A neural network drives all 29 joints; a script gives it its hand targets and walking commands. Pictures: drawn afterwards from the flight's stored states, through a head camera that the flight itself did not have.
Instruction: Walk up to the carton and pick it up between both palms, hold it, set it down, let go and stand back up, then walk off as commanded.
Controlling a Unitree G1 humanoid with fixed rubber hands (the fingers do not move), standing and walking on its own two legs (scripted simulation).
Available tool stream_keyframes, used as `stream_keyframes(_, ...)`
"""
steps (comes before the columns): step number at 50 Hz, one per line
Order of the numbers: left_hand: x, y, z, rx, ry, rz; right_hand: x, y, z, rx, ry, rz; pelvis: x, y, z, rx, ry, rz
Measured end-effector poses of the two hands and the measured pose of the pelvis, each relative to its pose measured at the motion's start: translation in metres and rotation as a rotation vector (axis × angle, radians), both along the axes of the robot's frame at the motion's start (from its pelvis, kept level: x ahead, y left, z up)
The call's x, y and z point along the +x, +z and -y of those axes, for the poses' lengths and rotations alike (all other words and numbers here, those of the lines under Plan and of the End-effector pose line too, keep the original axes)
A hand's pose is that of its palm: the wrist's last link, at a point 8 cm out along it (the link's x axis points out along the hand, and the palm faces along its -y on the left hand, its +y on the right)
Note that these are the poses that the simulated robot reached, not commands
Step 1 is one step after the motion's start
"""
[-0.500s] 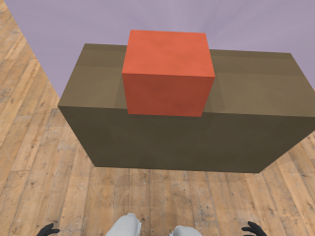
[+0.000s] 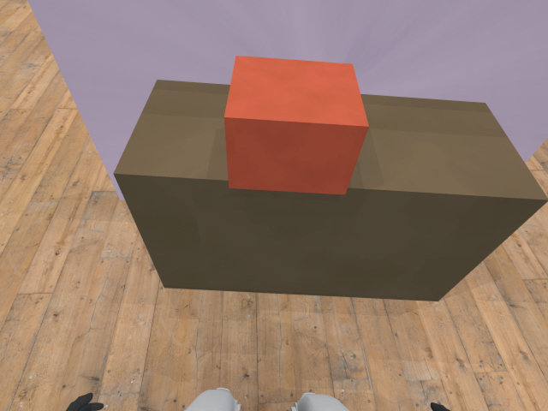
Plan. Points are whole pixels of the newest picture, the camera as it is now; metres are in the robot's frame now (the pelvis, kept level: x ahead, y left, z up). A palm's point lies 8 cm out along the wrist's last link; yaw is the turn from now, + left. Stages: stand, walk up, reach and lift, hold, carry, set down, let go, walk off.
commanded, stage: stand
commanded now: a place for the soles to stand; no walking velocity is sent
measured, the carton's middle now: (291, 125) +0.72 -0.04 -0.01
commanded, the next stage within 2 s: none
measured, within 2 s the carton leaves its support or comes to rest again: neither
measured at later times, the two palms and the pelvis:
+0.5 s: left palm out of the picture +0.06 +0.30 -0.10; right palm out of the picture +0.05 -0.29 -0.11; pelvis -0.02 +0.00 +0.00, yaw +0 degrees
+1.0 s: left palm out of the picture +0.10 +0.29 -0.10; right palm out of the picture +0.07 -0.29 -0.11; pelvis +0.00 +0.00 +0.01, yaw +0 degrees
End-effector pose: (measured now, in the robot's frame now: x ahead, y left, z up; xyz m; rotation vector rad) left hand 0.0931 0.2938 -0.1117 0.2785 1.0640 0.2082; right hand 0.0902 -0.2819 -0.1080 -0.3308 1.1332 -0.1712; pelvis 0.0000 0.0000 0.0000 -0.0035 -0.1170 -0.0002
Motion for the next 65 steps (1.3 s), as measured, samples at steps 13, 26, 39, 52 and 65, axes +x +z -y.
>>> stream_keyframes(13, -0.02, 0.005, -0.004, 0.007, 0.004, 0.004, -0.031, -0.001, 0.007, -0.002, -0.004, -0.027, -0.019, 0.001, -0.002, -0.002, -0.001, 0.021)
stream_keyframes(26, -0.03, 0.008, -0.01, 0.017, 0.009, -0.023, -0.037, 0.0, 0.012, -0.015, 0.003, -0.051, -0.018, 0.003, -0.005, -0.006, 0.0, 0.012)
stream_keyframes(39, -0.017, 0.006, -0.004, 0.001, 0.004, -0.031, -0.026, 0.0, 0.005, 0.008, 0.0, -0.049, -0.007, 0.004, -0.002, 0.0, 0.0, -0.005)
stream_keyframes(52, 0.005, 0.015, 0.004, 0.009, -0.005, 0.016, -0.025, -0.002, 0.013, 0.017, -0.012, -0.067, -0.002, 0.007, 0.006, 0.011, 0.0, -0.015)
stream_keyframes(65, 0.017, 0.026, 0.015, 0.024, -0.008, 0.042, -0.021, -0.004, 0.023, 0.034, -0.02, -0.072, 0.004, 0.011, 0.018, 0.029, 0.001, -0.03)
